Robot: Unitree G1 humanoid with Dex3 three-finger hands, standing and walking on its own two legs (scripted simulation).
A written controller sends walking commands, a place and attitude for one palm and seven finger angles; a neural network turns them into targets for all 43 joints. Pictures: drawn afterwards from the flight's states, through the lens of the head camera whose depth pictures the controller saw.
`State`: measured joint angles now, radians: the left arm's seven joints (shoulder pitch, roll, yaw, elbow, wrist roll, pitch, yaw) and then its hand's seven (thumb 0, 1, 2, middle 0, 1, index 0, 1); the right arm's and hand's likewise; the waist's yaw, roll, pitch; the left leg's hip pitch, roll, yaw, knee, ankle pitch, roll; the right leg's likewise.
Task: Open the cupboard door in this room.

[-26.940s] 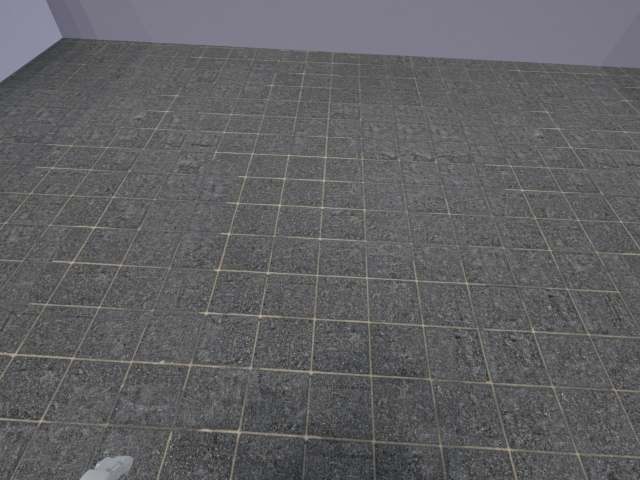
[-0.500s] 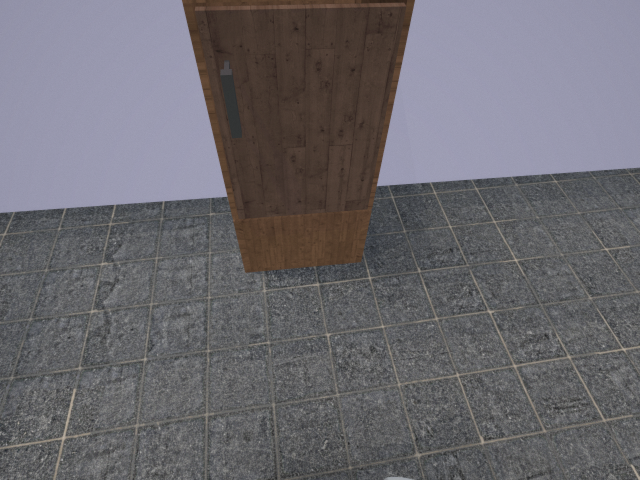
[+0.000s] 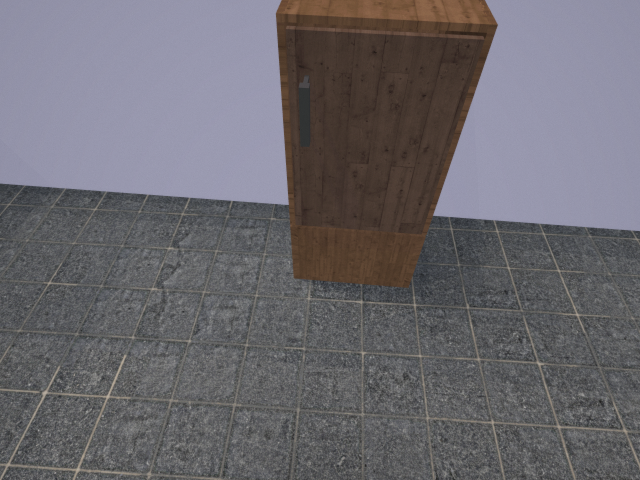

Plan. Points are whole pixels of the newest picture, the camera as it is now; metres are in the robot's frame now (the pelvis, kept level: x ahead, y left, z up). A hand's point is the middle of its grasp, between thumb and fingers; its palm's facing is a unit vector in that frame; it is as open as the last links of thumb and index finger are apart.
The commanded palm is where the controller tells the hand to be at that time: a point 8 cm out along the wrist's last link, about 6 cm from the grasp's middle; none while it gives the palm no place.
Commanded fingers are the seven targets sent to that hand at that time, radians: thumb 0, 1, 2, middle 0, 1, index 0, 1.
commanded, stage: take the last steps up to it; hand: left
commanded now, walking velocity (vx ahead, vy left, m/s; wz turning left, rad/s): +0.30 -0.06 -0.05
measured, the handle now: (305, 111) +0.87 +0.13 -0.02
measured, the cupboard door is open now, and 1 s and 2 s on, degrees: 0 0 0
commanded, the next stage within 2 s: come to a stop and stand still in 0.76 s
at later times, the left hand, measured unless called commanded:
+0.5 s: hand (243, 398) +0.27 +0.16 -0.19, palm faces -0.07 -0.98 -0.21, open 7.4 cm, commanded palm none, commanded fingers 0.00 0.90 0.90 -0.20 -0.30 -0.20 -0.30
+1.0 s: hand (264, 368) +0.32 +0.14 -0.19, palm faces +0.04 -0.99 -0.15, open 7.4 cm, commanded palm none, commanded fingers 0.00 0.90 0.90 -0.20 -0.30 -0.20 -0.30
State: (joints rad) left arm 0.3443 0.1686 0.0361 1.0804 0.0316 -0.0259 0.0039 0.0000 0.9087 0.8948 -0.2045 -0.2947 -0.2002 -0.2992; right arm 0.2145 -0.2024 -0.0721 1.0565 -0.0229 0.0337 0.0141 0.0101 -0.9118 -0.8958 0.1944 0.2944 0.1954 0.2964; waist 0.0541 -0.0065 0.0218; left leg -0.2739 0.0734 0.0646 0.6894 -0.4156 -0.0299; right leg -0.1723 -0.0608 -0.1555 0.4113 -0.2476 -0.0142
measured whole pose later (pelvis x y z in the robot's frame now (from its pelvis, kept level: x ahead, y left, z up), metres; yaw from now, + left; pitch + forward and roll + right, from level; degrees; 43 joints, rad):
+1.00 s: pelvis +0.32 -0.03 -0.01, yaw -2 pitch -1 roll -1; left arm 0.27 0.17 0.03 1.13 0.01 0.00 0.02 0.00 0.91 0.89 -0.20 -0.29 -0.20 -0.30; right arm 0.15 -0.12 -0.03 1.03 -0.01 -0.05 -0.03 0.00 -0.93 -0.90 0.20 0.29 0.20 0.30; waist 0.03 -0.04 0.05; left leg -0.26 0.05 0.15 0.53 -0.26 0.04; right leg -0.26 -0.05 -0.08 0.78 -0.51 0.02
